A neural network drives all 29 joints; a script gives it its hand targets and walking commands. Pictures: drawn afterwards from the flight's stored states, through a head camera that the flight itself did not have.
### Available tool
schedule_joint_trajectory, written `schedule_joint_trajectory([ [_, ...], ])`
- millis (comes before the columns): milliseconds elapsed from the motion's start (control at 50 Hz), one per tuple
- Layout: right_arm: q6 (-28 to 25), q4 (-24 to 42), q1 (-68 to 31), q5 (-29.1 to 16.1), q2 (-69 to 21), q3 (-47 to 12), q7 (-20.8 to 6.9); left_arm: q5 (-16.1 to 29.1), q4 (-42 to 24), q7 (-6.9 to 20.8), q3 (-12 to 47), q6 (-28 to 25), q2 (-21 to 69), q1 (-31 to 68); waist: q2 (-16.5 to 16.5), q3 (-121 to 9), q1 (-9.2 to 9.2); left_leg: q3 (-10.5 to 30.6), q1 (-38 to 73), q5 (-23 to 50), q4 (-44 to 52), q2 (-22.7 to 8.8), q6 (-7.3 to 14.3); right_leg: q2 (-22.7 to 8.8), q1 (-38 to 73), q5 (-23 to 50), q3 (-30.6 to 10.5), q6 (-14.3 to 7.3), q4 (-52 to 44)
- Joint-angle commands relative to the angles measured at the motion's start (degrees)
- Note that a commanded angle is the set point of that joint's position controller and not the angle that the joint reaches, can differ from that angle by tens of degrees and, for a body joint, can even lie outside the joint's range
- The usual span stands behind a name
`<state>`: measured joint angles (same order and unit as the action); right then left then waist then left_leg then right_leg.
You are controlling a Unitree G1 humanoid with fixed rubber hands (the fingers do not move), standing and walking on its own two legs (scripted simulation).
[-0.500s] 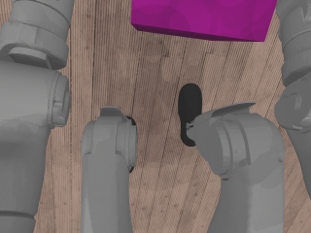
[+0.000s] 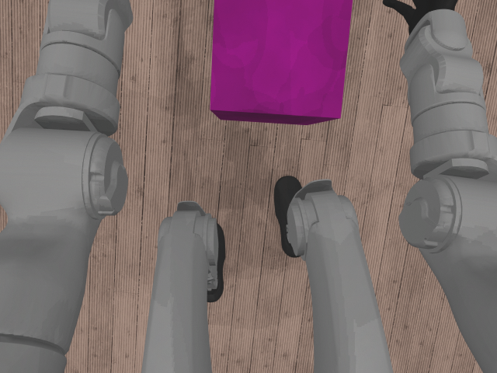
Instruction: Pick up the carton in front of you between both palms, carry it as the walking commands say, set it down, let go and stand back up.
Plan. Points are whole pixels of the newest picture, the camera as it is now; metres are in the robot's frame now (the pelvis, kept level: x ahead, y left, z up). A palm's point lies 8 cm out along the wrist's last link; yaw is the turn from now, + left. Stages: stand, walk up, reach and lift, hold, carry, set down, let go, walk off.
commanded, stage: set down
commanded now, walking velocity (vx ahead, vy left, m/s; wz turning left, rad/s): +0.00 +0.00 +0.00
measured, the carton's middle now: (272, 67) +0.52 -0.10 -0.34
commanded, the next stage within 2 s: let go in 0.50 s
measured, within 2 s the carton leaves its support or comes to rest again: neither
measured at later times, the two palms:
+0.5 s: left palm out of the picture +0.60 +0.10 +0.05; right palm out of the picture +0.50 -0.29 +0.04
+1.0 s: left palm out of the picture +0.46 +0.14 +0.16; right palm out of the picture +0.38 -0.30 +0.16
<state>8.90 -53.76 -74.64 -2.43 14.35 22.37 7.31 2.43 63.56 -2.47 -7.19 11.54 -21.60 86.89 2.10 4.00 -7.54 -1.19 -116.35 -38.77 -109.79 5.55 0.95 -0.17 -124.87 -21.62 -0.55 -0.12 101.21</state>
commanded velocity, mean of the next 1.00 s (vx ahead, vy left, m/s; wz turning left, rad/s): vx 0.00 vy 0.00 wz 0.00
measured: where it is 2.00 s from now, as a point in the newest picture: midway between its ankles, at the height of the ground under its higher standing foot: (251, 252)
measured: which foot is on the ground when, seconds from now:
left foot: down 0.00-1.00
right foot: down 0.00-1.00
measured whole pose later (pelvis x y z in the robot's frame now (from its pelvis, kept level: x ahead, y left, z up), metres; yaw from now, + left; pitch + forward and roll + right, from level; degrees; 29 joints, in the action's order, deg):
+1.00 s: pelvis +0.08 -0.04 +0.26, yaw -1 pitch +29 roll +2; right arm 4.9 -32.6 -20.6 1.8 12.6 9.6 -5.0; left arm -5.5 35.6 -1.9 -11.4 5.0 -9.2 26.8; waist -0.6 -0.7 -4.8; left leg 3.0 -51.6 -22.5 -45.4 2.5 -1.3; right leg 2.0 -60.1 -11.8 0.0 -2.9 43.3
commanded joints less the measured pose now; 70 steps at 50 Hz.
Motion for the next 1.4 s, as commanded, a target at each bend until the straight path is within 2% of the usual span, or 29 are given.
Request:
schedule_joint_trajectory([
  [0, 0.5, 14.3, -8.1, -0.6, 9.9, 1.7, -1.6, -0.4, -16.2, -1.6, 1.3, 1.3, -5.3, 13.6, 7.0, -76.1, -4.01, 0.9, 29.5, 22.6, 19.9, 0.6, -3.0, 2.8, 53.1, 22.9, 5.6, 1.5, -7.5],
  [80, 3.1, 18.6, -8.7, -3.6, 11.6, -0.6, -2.7, 1.5, -23.2, -2.2, 2.4, 3.8, -4.3, 14.7, 9.0, -78.8, -4.15, 1.0, 36.1, 25.0, 23.4, 0.2, -3.7, 3.2, 56.0, 24.3, 5.7, 0.9, -11.8],
  [120, 4.0, 15.8, -6.5, -3.1, 11.3, -0.2, -3.2, 1.3, -20.5, -1.9, 2.7, 4.8, -4.2, 12.4, 8.4, -74.4, -5.16, 1.2, 35.0, 22.5, 26.2, 0.0, -3.8, 3.0, 57.1, 23.0, 5.8, 0.8, -14.0],
  [180, 4.1, 13.1, -3.2, -3.4, 7.9, -1.5, -3.5, -0.5, -16.6, -0.5, 0.2, 4.2, -4.2, 7.4, 6.4, -67.2, -2.78, 0.8, 31.1, 21.1, 29.5, -0.2, -3.1, 2.9, 58.5, 22.7, 4.3, 1.5, -17.6],
  [200, 3.5, 13.7, -2.3, -3.0, 8.0, -0.7, -3.6, -1.2, -16.5, -0.2, -0.3, 3.6, -3.4, 5.4, 6.9, -68.8, -2.61, 0.4, 31.3, 22.8, 30.8, -0.2, -3.4, 3.0, 61.1, 25.1, 3.8, 1.5, -18.8],
  [240, 2.8, 13.3, -1.0, -2.2, 7.8, -1.0, -3.5, -2.6, -16.0, 0.5, -1.8, 2.5, -4.5, 3.9, 4.4, -68.2, -2.44, 0.3, 29.5, 23.8, 32.7, 0.1, -3.0, 3.1, 66.5, 28.9, 2.6, 1.6, -20.8],
  [260, 2.5, 12.9, 0.5, -2.2, 6.3, -0.6, -3.6, -3.3, -14.9, 0.8, -2.3, 2.1, -3.7, 2.3, 5.3, -66.5, -1.49, 0.6, 28.3, 24.2, 34.3, 0.1, -2.9, 3.0, 67.8, 30.1, 2.0, 1.6, -21.7],
  [280, 2.1, 13.8, -0.2, -1.6, 6.0, -1.2, -3.7, -3.9, -14.6, 1.2, -3.7, 1.5, -4.5, 1.7, 3.4, -66.7, -0.94, 0.4, 28.2, 24.4, 35.3, 0.1, -2.7, 3.1, 70.4, 30.9, 1.4, 1.8, -23.0],
  [300, 1.7, 13.2, 1.7, -0.9, 5.5, 0.1, -3.7, -4.7, -14.1, 1.7, -3.8, 1.1, -3.5, -0.3, 3.0, -65.8, -1.54, 0.1, 27.3, 23.6, 36.7, 0.1, -2.7, 3.1, 72.5, 31.8, 1.4, 2.1, -24.6],
  [340, 1.1, 13.7, 1.5, -0.2, 3.6, 0.0, -3.8, -4.9, -12.7, 2.3, -4.4, 0.3, -3.5, -0.6, 1.0, -62.8, -0.78, 0.3, 26.0, 23.1, 39.8, 0.1, -2.2, 2.9, 75.7, 32.1, 0.8, 2.4, -26.8],
  [360, 0.8, 16.7, 1.6, 0.3, 4.1, 0.1, -3.7, -5.0, -14.6, 2.5, -5.2, -0.1, -3.9, -0.2, 0.1, -64.5, -1.12, 0.3, 26.6, 22.7, 40.5, 0.4, -1.9, 3.0, 78.1, 31.6, 0.9, 2.5, -28.1],
  [380, 0.7, 16.4, 2.2, 1.0, 4.1, 0.6, -3.5, -5.2, -14.2, 2.8, -4.6, -0.3, -3.6, -0.6, 1.0, -64.6, -1.44, -0.1, 28.4, 23.5, 42.1, 0.4, -2.3, 3.1, 79.4, 32.4, 1.0, 2.5, -29.3],
  [400, 0.7, 16.5, 2.7, 0.2, 3.2, -0.3, -3.4, -5.3, -15.9, 3.1, -5.1, -1.0, -4.3, 0.7, 0.6, -65.1, -0.22, -0.3, 29.3, 23.4, 43.0, 0.6, -2.1, 2.8, 82.4, 33.0, 0.1, 2.3, -30.8],
  [420, 0.2, 18.0, 3.2, 1.1, 3.8, 0.1, -3.3, -5.0, -15.5, 3.3, -5.0, -1.1, -4.3, -0.6, 0.1, -66.1, -1.84, 0.0, 29.6, 23.8, 44.6, 0.7, -2.1, 2.8, 85.2, 34.3, 0.2, 2.4, -31.6],
  [440, 0.0, 18.1, 5.1, 1.3, 3.9, 0.4, -3.2, -5.4, -15.8, 3.4, -4.8, -1.4, -4.4, -1.9, 2.2, -66.6, -1.81, -0.3, 31.8, 24.7, 45.6, 0.6, -2.2, 2.9, 86.3, 35.7, -0.2, 2.1, -32.8],
  [480, 0.0, 18.0, 7.5, 1.5, 2.8, -0.6, -3.5, -4.9, -16.5, 3.5, -4.9, -1.8, -3.9, -3.6, 1.6, -65.8, -1.53, 0.1, 33.3, 24.9, 48.3, 0.6, -2.2, 2.5, 90.4, 36.5, -0.2, 1.7, -35.0],
  [620, -0.9, 22.1, 23.2, 5.7, 2.6, -2.1, -7.4, -9.0, -22.2, 1.4, -7.2, -2.7, 1.5, -20.6, 3.3, -66.5, 0.08, 0.8, 49.4, 33.3, 55.6, -0.1, -3.6, 2.5, 95.4, 37.4, 0.8, 0.7, -42.5],
  [640, -0.9, 22.4, 25.7, 5.6, 1.0, -3.2, -8.3, -9.0, -23.1, 0.8, -7.4, -3.0, 3.2, -24.3, 2.0, -65.3, 0.78, 1.1, 50.8, 33.7, 57.3, -0.1, -3.6, 2.6, 96.9, 37.0, 0.9, 0.6, -43.9],
  [760, -2.7, 27.0, 36.8, 6.5, 4.4, -7.8, -12.0, -9.1, -33.0, -1.8, -6.2, -5.1, 7.9, -38.1, -1.9, -53.3, 0.88, 1.2, 54.0, 26.4, 65.9, -0.6, -3.3, 1.6, 105.8, 31.1, -1.1, -0.2, -51.7],
  [860, -4.8, 26.6, 49.7, 4.4, 3.1, -11.7, -12.4, -7.7, -34.1, 0.1, -5.2, -7.5, 6.2, -50.4, -3.0, -43.7, 1.46, 1.0, 59.5, 21.9, 70.2, -1.8, -2.0, 0.7, 112.2, 28.0, -3.1, 0.4, -56.7],
  [880, -5.1, 25.9, 52.2, 4.5, 3.0, -12.3, -12.4, -8.1, -34.1, 0.6, -5.3, -8.0, 6.0, -52.8, -3.0, -41.6, 2.89, 0.7, 58.9, 21.3, 71.0, -2.0, -1.9, 0.3, 113.7, 27.4, -3.9, 0.7, -57.9],
  [900, -5.4, 25.7, 54.1, 3.5, 2.4, -12.9, -12.4, -7.6, -35.2, 1.0, -4.5, -8.4, 6.2, -54.4, -2.5, -40.5, 2.71, 0.8, 60.4, 21.0, 71.5, -2.1, -1.8, 0.2, 114.9, 27.7, -4.2, 0.6, -58.2],
  [1040, -8.2, 29.7, 69.4, 0.6, 2.1, -16.1, -11.0, -6.2, -33.6, 2.6, -2.8, -10.8, 6.5, -72.5, -4.6, -34.9, 3.84, 1.2, 66.5, 24.7, 75.8, -2.4, -1.5, -0.7, 126.5, 38.0, -7.0, 0.8, -62.4],
  [1120, -9.3, 32.3, 77.2, 0.7, 2.6, -17.5, -10.4, -5.3, -35.0, 3.0, -1.7, -12.2, 5.7, -80.1, -4.9, -30.0, 4.24, 1.3, 73.1, 26.6, 79.7, -2.3, -1.1, -0.9, 130.5, 41.1, -7.0, 1.1, -65.9],
  [1140, -9.5, 33.0, 78.6, 0.4, 2.2, -18.3, -10.4, -5.2, -34.7, 3.1, -1.3, -12.4, 5.7, -82.0, -5.2, -27.1, 5.20, 1.1, 75.3, 27.3, 81.1, -2.3, -0.8, -0.7, 129.8, 39.9, -6.3, 1.4, -67.2],
  [1160, -9.6, 33.7, 80.3, 0.7, 2.7, -18.0, -10.3, -5.4, -36.5, 3.0, -1.1, -12.8, 5.7, -82.7, -4.4, -26.1, 4.42, 1.5, 77.8, 28.2, 82.6, -2.4, -1.0, -0.6, 130.8, 40.6, -5.9, 1.6, -68.3],
  [1220, -9.7, 35.1, 86.3, 0.5, 2.7, -19.2, -10.3, -4.4, -38.5, 3.6, 0.4, -13.3, 5.8, -87.9, -4.2, -21.7, 5.33, 1.5, 83.8, 31.2, 85.2, -2.6, -1.1, 0.0, 132.4, 40.5, -5.0, 1.8, -70.8],
  [1280, -9.1, 36.8, 87.8, 0.8, 3.0, -19.1, -10.8, -4.1, -40.3, 3.9, 1.2, -12.9, 5.2, -91.4, -2.2, -19.0, 5.47, 2.2, 93.1, 34.0, 86.5, -3.3, -1.1, 1.0, 129.1, 36.2, -3.7, 1.8, -73.2],
  [1380, -7.0, 36.9, 87.8, 1.2, 3.4, -18.9, -11.4, -3.5, -43.1, 4.8, 3.4, -10.8, 6.4, -95.2, 2.3, -9.8, 7.21, 3.6, 94.7, 30.5, 90.6, -5.4, -1.3, 2.8, 128.9, 25.6, -1.1, 0.9, -74.5],
])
